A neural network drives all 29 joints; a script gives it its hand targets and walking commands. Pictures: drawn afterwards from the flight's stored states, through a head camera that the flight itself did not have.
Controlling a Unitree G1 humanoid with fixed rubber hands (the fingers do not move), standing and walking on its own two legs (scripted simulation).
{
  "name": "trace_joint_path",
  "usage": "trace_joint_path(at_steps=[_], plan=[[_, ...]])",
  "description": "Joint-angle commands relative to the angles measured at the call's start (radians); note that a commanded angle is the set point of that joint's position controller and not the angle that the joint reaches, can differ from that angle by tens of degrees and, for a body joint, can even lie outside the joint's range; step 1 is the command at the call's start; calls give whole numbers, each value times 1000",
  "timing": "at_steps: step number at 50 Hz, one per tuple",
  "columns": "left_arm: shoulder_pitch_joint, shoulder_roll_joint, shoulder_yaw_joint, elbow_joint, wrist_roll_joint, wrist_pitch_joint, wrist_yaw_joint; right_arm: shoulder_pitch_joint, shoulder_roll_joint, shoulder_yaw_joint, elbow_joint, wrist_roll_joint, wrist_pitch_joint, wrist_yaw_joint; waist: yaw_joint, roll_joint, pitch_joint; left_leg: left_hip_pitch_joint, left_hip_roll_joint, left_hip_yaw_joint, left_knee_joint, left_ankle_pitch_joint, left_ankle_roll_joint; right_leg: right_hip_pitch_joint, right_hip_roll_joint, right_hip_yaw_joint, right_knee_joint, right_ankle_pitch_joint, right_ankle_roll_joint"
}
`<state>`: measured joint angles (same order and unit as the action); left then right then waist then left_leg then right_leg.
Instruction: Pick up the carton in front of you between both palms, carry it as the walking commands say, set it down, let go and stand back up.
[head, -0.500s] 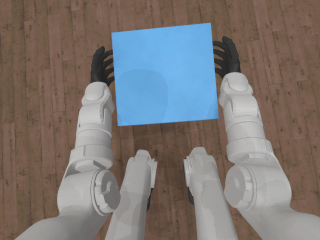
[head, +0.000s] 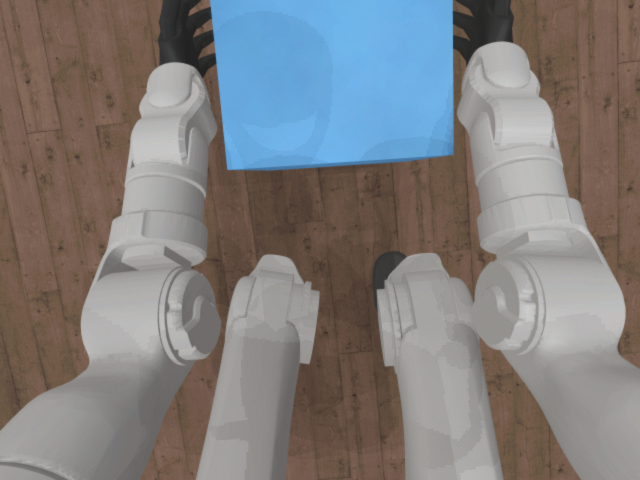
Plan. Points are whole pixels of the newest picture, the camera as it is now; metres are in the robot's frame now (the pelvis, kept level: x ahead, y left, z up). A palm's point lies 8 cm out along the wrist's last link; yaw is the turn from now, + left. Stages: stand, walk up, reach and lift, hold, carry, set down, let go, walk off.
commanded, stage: set down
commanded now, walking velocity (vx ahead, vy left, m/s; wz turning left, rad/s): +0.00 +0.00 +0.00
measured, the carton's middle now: (333, 80) +0.52 +0.00 -0.22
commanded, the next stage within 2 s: none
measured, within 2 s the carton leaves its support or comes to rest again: rests again in 0.64 s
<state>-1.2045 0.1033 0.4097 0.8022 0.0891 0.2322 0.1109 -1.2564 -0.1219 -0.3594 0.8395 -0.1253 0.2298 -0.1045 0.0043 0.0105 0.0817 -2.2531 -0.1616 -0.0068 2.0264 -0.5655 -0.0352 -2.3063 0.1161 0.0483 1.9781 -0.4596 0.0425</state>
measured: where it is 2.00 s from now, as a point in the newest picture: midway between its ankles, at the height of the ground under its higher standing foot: (338, 336)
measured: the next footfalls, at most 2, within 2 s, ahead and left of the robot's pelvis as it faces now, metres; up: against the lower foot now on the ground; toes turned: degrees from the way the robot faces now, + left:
none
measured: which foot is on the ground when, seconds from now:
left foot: down 0.00-1.00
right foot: down 0.00-1.00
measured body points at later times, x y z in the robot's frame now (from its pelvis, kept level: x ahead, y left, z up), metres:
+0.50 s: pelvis +0.01 +0.00 -0.04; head +0.36 +0.00 +0.25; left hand +0.53 +0.14 -0.20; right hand +0.54 -0.16 -0.20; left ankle +0.10 +0.10 -0.38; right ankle +0.13 -0.11 -0.38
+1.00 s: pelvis +0.01 +0.00 -0.05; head +0.35 +0.00 +0.23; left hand +0.54 +0.14 -0.22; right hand +0.54 -0.16 -0.21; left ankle +0.10 +0.10 -0.38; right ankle +0.13 -0.11 -0.38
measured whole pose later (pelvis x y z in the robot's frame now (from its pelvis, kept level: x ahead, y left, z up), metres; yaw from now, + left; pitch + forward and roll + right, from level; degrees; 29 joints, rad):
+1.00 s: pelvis +0.01 +0.00 -0.05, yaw +0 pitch +34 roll +0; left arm -1.34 0.17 0.35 1.04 0.07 0.14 0.06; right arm -1.36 -0.23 -0.34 1.11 -0.07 0.13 -0.04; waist 0.00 0.00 0.30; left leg -2.23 -0.13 0.02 2.27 -0.64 -0.01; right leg -2.27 0.07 0.00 2.22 -0.55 0.01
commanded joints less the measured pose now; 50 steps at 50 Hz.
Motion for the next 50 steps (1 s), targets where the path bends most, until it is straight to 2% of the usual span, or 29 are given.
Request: trace_joint_path(at_steps=[1, 4, 5, 6, 7, 10, 11, 12, 13, 15, 20, 21, 22, 26, 27, 28, 29, 31, 34, 36, 39, 40, 41, 42, 45, 46, 48, 49, 50], plan=[[-699, -894, -522, -85, -135, -39, -239, -619, 860, 458, -103, 133, -37, 233, 8, 4, -1255, 555, -5, 58, -144, 341, -8, 744, 12, -88, -42, 305, -21], [-772, -853, -559, -62, -180, -40, -223, -592, 837, 412, -30, 139, -21, 247, -85, 51, -1135, 521, 14, 37, -135, 247, -3, 683, 0, -106, -10, 249, -30], [-741, -870, -559, -105, -174, -55, -212, -660, 839, 437, -66, 181, -36, 258, 1, 45, -1178, 542, -3, 67, -114, 281, -7, 666, 11, -100, -3, 249, -32], [-745, -847, -543, -102, -159, -56, -205, -663, 819, 474, -97, 210, -46, 264, 22, 82, -1198, 596, -2, 67, -113, 333, -9, 682, 5, -95, 28, 270, -41], [-734, -951, -550, -107, -192, -61, -205, -705, 824, 468, -98, 191, -52, 267, -81, 35, -1217, 577, -2, 14, -110, 369, -5, 645, 20, -122, 24, 297, -40], [-692, -921, -576, -110, -181, -79, -201, -543, 882, 478, -15, 180, -47, 265, -51, -36, -1194, 539, 1, 27, -61, 430, 4, 699, 19, -92, 65, 406, -38], [-629, -887, -543, -29, -156, -55, -208, -491, 829, 428, 38, 152, -47, 263, -44, 45, -1036, 490, -6, 42, -49, 397, 0, 640, 14, -66, 32, 371, -55], [-670, -821, -513, -45, -138, -76, -199, -540, 874, 432, 33, 187, -43, 277, 5, -17, -1014, 528, -2, 33, -86, 347, 17, 593, 11, -94, 48, 285, -30], [-655, -878, -537, -51, -141, -75, -198, -539, 875, 389, 55, 140, -44, 271, -32, 29, -996, 422, -16, 46, -58, 292, 7, 609, 21, -86, 49, 287, -41], [-662, -835, -533, -32, -145, -89, -197, -524, 895, 442, 29, 188, -56, 271, 26, 2, -1006, 444, -4, 35, -49, 362, 18, 612, 14, -71, 68, 332, -32], [-659, -864, -494, 10, -167, -87, -220, -562, 809, 406, 74, 151, -63, 272, -28, -9, -928, 396, -13, 19, -38, 287, 25, 591, 10, -76, 60, 274, -46], [-701, -883, -522, -46, -163, -93, -219, -580, 810, 378, 38, 149, -73, 272, -24, 65, -935, 387, -23, 29, -64, 277, 23, 545, 20, -75, 58, 240, -57], [-728, -841, -519, 10, -187, -95, -216, -563, 809, 385, 68, 144, -74, 264, -69, 6, -903, 404, -4, 0, -26, 273, 19, 550, 2, -81, 72, 249, -53], [-690, -781, -496, 9, -154, -120, -203, -621, 827, 433, 20, 208, -90, 255, 26, -4, -909, 404, 0, 10, -5, 351, 33, 564, 1, -33, 99, 316, -52], [-671, -802, -482, 33, -160, -118, -214, -549, 789, 383, 108, 140, -86, 255, -47, 25, -847, 342, -9, 16, 3, 299, 27, 539, 5, -66, 99, 271, -53], [-654, -809, -458, 57, -119, -108, -222, -609, 751, 380, 65, 153, -99, 250, 5, 45, -834, 366, -7, 11, -23, 278, 30, 501, 11, -71, 105, 229, -52], [-682, -819, -491, 6, -160, -114, -223, -588, 737, 371, 62, 154, -102, 253, -52, 62, -863, 338, -4, 20, 9, 278, 16, 548, 6, -66, 118, 271, -57], [-741, -778, -471, 41, -176, -118, -229, -561, 773, 371, 136, 129, -88, 249, -64, -44, -823, 295, -6, 25, 18, 249, 29, 561, 7, -39, 87, 255, -69], [-678, -762, -428, 90, -117, -111, -233, -582, 739, 341, 109, 123, -100, 251, -16, 37, -784, 273, -6, 16, -23, 234, 34, 542, 20, -43, 94, 252, -71], [-671, -743, -386, 114, -117, -106, -239, -603, 691, 306, 120, 122, -99, 252, -36, 26, -748, 227, 2, 9, 0, 221, 33, 549, 3, -41, 115, 246, -70], [-662, -731, -367, 126, -116, -123, -227, -635, 709, 366, 127, 173, -111, 251, 41, -7, -704, 260, 0, 4, 13, 216, 54, 490, -2, -40, 130, 224, -58], [-659, -689, -359, 144, -95, -119, -237, -614, 694, 327, 126, 160, -111, 254, -19, -10, -676, 222, 9, -1, 6, 203, 47, 542, 2, -29, 110, 243, -68], [-671, -696, -382, 155, -115, -122, -237, -604, 686, 315, 198, 137, -103, 255, 37, -22, -649, 263, -2, 21, 22, 213, 43, 475, 5, -25, 113, 193, -63], [-646, -700, -379, 199, -121, -106, -248, -593, 671, 287, 162, 115, -110, 251, -66, -43, -663, 260, 10, -13, 6, 187, 52, 520, 2, -79, 123, 204, -69], [-591, -682, -320, 205, -65, -101, -256, -561, 672, 273, 231, 108, -89, 268, 42, 11, -553, 192, 10, 7, 26, 160, 53, 438, -8, -13, 118, 169, -70], [-609, -647, -303, 220, -49, -95, -254, -522, 658, 244, 236, 100, -94, 270, -25, 0, -545, 192, 24, 1, 26, 139, 47, 456, -6, -25, 109, 150, -67], [-587, -672, -320, 207, -47, -97, -258, -551, 641, 248, 260, 95, -94, 267, 52, 54, -561, 204, 15, 9, 29, 176, 44, 412, -1, -22, 126, 139, -81], [-606, -662, -305, 198, -48, -102, -263, -561, 636, 248, 201, 105, -106, 268, -45, -6, -553, 200, 20, -12, 8, 159, 45, 433, 1, -53, 123, 165, -71], [-583, -645, -285, 217, -57, -99, -259, -542, 607, 232, 276, 78, -92, 272, -5, -37, -528, 198, 8, -9, 4, 159, 54, 437, -13, -45, 114, 152, -82]])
